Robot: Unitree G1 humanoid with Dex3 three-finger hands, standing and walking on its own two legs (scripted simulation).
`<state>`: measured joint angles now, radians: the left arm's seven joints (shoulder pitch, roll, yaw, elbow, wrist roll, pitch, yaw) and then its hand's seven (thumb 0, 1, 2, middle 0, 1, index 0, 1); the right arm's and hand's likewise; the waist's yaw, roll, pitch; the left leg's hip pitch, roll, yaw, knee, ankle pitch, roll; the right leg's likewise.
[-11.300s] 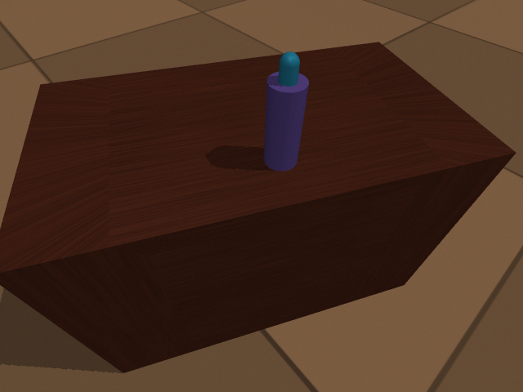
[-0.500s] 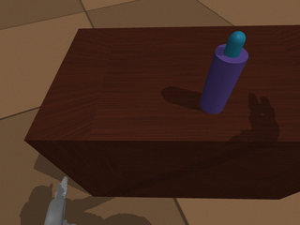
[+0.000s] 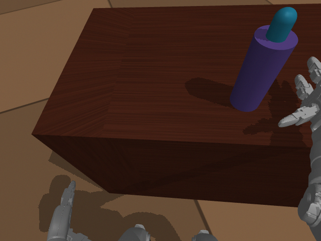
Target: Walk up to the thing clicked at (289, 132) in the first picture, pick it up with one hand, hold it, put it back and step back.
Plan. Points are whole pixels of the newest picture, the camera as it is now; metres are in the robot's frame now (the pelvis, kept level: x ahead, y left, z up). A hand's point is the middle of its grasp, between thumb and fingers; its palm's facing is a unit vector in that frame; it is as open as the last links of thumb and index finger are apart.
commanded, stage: close in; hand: right
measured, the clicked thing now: (261, 65) +0.48 -0.18 +0.14
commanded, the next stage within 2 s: rest palm in 0.42 s
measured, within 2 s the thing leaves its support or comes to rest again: leaves its support in 1.94 s
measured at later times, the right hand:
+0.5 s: hand (263, 91) +0.46 -0.21 +0.09, palm faces +0.15 +0.99 +0.02, open 17.7 cm
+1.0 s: hand (254, 84) +0.48 -0.19 +0.09, palm faces +0.16 +0.99 +0.00, open 15.2 cm
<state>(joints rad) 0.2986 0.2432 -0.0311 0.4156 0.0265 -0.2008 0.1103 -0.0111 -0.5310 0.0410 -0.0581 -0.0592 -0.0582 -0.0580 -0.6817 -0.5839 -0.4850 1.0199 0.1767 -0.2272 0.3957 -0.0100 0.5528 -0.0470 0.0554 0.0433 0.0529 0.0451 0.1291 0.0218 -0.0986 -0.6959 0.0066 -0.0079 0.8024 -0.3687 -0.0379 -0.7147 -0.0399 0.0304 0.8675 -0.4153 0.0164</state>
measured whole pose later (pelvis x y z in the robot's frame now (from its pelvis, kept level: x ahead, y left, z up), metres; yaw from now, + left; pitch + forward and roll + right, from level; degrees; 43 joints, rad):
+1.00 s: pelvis -0.02 +0.01 -0.01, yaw +1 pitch +16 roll +1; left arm 0.37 0.23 0.04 0.20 0.03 -0.08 0.01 -0.01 -0.54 0.05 -0.06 -0.06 -0.05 -0.06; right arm -0.83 -0.43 -0.40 1.04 0.06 -0.26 0.06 -0.01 0.53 -0.08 0.51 0.28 0.50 0.28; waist 0.15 0.01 -0.11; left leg -0.79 0.00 -0.02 0.91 -0.39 -0.03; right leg -0.79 -0.04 0.02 0.95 -0.43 0.02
